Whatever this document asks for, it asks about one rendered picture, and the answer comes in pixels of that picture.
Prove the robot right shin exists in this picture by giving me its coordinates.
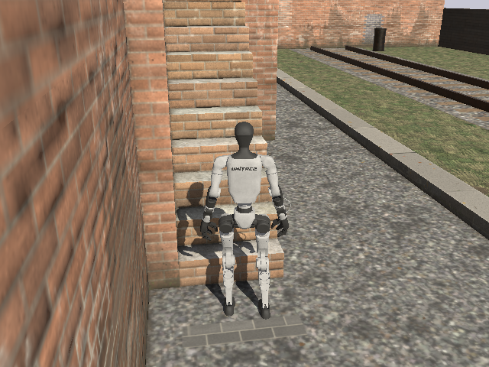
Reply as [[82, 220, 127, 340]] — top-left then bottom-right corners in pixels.
[[258, 257, 270, 309]]

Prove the robot left hand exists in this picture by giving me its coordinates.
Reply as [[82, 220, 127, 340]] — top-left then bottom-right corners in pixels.
[[200, 220, 218, 241]]

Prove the robot right forearm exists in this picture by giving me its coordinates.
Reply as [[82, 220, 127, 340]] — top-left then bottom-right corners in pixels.
[[272, 185, 287, 220]]

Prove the robot left upper arm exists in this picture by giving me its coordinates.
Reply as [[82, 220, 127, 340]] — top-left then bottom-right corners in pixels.
[[209, 155, 228, 198]]

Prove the right robot foot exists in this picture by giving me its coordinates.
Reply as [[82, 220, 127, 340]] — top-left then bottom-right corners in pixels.
[[258, 299, 270, 320]]

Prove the robot right hand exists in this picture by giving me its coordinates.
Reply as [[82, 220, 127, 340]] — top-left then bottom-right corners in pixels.
[[271, 217, 289, 237]]

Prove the robot right upper arm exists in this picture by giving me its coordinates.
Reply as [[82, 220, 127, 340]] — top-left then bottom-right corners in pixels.
[[260, 154, 280, 197]]

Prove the robot left forearm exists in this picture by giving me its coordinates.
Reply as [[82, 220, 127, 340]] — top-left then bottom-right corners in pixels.
[[202, 186, 217, 222]]

